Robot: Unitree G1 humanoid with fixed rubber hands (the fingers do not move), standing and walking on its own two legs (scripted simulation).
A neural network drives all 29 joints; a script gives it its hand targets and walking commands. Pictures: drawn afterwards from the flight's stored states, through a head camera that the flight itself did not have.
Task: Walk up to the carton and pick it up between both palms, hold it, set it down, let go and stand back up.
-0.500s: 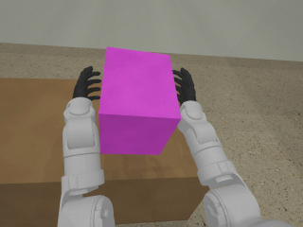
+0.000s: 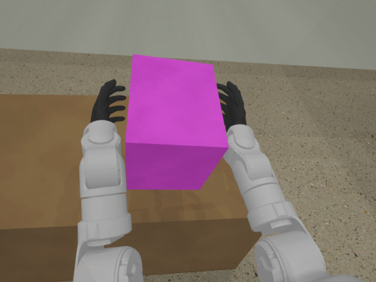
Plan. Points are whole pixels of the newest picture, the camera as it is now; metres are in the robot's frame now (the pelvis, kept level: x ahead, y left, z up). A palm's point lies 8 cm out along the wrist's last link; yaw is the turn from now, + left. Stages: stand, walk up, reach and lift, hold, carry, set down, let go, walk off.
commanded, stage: hold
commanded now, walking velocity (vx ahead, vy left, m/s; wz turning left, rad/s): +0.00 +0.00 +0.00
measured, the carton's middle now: (169, 127) +0.39 +0.01 +0.14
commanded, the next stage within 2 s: none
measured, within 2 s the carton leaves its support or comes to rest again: neither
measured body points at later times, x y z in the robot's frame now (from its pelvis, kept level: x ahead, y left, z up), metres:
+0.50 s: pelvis -0.01 -0.01 +0.00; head -0.03 +0.02 +0.45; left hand +0.37 +0.13 +0.18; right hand +0.37 -0.13 +0.17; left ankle +0.02 +0.10 -0.75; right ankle +0.02 -0.11 -0.75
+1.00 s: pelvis +0.00 -0.01 +0.00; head -0.03 +0.03 +0.45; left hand +0.37 +0.14 +0.18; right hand +0.38 -0.12 +0.17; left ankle +0.02 +0.10 -0.75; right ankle +0.02 -0.11 -0.75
